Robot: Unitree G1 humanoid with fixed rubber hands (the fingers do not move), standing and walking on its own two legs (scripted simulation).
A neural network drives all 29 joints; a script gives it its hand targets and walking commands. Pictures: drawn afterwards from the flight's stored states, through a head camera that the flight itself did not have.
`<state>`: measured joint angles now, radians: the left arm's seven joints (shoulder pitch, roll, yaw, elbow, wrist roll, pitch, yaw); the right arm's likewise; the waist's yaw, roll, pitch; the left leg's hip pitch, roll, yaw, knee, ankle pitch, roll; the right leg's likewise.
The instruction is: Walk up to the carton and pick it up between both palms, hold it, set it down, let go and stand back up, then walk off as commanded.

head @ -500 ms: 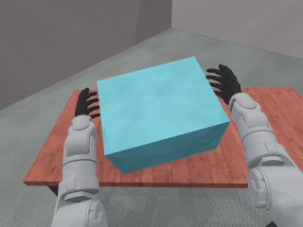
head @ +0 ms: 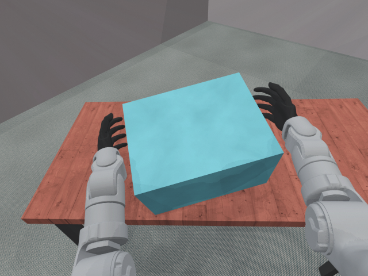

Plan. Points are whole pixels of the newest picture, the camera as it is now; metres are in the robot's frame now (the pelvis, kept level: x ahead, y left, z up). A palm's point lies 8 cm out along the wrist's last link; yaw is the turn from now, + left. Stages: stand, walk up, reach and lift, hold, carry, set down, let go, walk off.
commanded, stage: set down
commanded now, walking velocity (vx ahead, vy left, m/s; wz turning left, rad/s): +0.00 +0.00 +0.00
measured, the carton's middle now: (196, 144) +0.42 -0.01 +0.05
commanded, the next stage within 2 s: none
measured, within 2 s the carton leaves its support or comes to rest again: neither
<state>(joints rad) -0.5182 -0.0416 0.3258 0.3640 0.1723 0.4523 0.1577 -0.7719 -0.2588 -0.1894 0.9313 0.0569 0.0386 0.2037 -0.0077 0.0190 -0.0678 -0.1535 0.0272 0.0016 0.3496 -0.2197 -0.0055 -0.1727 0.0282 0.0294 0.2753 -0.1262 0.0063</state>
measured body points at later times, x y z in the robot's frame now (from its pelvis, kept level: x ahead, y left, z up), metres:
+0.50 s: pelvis +0.01 +0.00 +0.00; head +0.03 -0.01 +0.45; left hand +0.39 +0.19 +0.09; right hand +0.44 -0.20 +0.11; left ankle -0.02 +0.12 -0.75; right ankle +0.01 -0.12 -0.75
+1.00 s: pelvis +0.01 -0.01 +0.00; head +0.03 -0.01 +0.45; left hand +0.39 +0.19 +0.08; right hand +0.44 -0.20 +0.10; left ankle -0.02 +0.12 -0.75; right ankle +0.01 -0.12 -0.75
